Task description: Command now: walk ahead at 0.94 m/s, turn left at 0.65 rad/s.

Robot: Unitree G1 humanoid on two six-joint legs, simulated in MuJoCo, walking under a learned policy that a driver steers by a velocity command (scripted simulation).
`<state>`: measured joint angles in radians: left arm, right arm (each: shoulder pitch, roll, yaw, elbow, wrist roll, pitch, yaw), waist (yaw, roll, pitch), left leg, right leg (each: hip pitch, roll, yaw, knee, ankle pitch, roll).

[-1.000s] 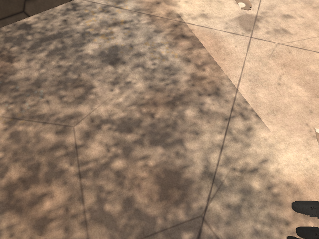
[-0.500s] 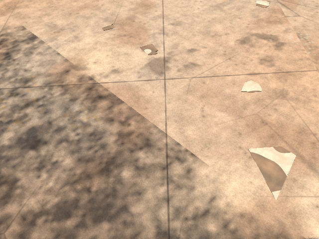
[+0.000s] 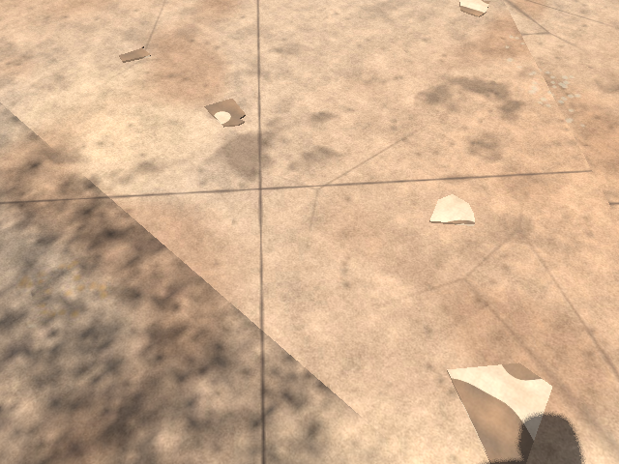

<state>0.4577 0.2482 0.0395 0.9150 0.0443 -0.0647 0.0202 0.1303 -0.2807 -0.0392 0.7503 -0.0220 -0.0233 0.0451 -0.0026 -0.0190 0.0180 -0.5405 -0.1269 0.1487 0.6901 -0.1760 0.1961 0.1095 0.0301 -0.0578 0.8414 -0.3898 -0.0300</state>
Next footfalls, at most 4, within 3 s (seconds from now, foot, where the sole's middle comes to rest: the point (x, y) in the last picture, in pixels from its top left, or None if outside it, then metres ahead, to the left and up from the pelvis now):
0.38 right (360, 394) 0.62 -0.07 -0.73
0.76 left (230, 362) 0.70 0.22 -0.73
1.16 right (355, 364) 0.69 -0.06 -0.73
1.68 left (249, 373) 0.67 0.17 -0.73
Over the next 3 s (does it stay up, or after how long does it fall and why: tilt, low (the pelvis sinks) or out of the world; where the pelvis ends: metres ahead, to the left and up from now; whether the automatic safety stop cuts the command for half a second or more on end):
stays up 1.15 0.04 0.04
